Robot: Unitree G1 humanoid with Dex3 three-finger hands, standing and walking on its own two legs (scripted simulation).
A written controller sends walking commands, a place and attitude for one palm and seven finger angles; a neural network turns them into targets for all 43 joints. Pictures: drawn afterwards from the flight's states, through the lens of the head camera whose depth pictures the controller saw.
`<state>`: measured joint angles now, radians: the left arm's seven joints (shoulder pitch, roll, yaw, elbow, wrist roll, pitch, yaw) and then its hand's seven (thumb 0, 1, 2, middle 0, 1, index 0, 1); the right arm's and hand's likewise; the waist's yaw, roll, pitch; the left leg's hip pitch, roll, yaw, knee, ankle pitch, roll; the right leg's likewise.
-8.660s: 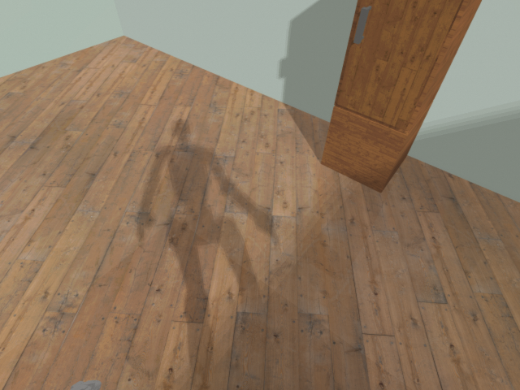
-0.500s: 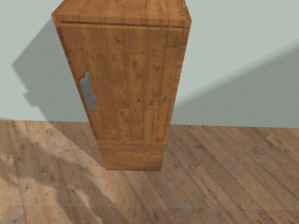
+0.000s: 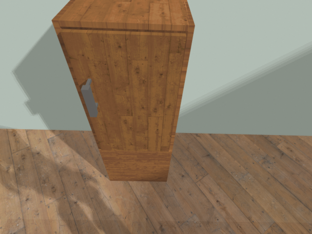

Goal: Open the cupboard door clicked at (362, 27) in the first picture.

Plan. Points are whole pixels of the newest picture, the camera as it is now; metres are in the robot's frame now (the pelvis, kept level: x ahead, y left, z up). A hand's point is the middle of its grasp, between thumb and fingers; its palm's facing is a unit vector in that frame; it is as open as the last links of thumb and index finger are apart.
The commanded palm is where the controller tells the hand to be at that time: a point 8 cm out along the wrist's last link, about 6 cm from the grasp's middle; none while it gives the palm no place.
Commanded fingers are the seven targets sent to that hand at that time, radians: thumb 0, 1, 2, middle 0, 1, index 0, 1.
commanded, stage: raise the hand with hooked fingers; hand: left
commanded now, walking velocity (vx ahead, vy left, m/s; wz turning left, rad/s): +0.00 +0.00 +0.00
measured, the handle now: (91, 98) +0.52 +0.26 +0.03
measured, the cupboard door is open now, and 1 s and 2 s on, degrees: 0 0 0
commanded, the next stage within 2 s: none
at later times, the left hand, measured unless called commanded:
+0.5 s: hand (73, 231) +0.14 +0.21 -0.05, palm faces +0.15 -0.99 -0.05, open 9.2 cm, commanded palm +0.13 +0.26 -0.03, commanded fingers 0.00 0.27 0.63 -0.25 -0.70 -0.25 -0.70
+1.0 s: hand (61, 200) +0.19 +0.25 +0.00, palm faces +0.06 -1.00 -0.05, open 12.2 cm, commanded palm +0.17 +0.30 +0.01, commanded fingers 0.00 -0.31 0.38 -0.29 -1.08 -0.29 -1.08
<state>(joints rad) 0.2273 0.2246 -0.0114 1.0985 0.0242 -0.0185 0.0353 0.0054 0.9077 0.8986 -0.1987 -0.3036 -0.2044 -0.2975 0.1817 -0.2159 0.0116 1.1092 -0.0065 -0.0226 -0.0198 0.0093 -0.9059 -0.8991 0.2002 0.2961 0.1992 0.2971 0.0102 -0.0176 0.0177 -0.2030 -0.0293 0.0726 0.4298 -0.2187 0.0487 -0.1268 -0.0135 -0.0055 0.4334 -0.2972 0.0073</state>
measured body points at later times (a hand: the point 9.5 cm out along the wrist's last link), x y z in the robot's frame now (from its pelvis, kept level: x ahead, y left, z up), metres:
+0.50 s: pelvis -0.05 -0.05 -0.09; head -0.01 -0.03 +0.35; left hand +0.12 +0.26 -0.04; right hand +0.17 -0.28 -0.14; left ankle +0.01 +0.09 -0.74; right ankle -0.04 -0.12 -0.74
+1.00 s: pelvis -0.04 +0.00 -0.06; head +0.00 +0.01 +0.39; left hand +0.18 +0.30 +0.00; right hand +0.12 -0.26 -0.13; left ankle +0.01 +0.09 -0.74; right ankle -0.04 -0.12 -0.74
